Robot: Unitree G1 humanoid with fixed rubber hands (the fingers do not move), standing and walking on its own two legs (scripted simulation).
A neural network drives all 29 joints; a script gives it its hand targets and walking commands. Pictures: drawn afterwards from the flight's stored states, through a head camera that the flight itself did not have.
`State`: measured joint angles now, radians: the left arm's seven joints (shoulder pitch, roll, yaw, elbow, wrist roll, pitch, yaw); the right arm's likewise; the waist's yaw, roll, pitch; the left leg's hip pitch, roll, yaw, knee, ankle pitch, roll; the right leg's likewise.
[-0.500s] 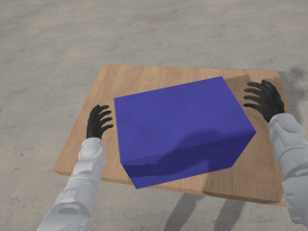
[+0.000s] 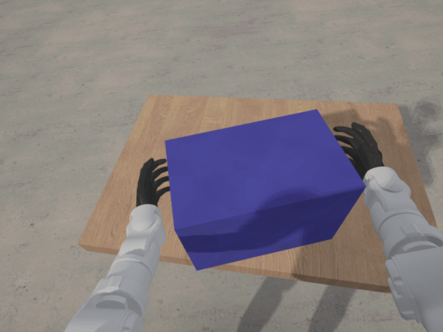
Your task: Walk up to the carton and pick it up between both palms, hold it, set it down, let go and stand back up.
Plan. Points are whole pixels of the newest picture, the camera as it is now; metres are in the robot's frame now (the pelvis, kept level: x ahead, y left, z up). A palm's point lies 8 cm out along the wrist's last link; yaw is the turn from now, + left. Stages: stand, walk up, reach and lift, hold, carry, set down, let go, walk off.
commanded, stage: reach and lift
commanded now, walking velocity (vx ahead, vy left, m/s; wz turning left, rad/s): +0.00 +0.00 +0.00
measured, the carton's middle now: (254, 193) +0.41 +0.03 -0.03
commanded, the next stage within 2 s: none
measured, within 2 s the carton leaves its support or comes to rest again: leaves its support in 1.30 s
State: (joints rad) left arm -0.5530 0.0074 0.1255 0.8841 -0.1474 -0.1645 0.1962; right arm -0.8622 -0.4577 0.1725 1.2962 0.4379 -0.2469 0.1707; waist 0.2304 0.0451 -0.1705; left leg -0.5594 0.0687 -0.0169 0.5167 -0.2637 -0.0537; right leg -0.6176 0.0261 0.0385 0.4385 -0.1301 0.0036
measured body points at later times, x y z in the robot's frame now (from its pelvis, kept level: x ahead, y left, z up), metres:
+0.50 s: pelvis +0.00 +0.00 +0.00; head +0.08 -0.03 +0.44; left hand +0.35 +0.23 +0.02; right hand +0.48 -0.16 +0.04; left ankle -0.03 +0.15 -0.73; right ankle +0.03 -0.12 -0.73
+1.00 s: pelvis +0.00 +0.00 +0.00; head +0.08 -0.03 +0.44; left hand +0.35 +0.23 +0.02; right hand +0.48 -0.16 +0.04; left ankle -0.03 +0.15 -0.73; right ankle +0.03 -0.12 -0.73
